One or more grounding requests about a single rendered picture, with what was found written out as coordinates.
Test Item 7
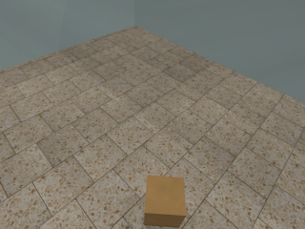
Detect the carton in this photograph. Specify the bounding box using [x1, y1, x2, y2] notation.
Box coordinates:
[144, 175, 187, 228]

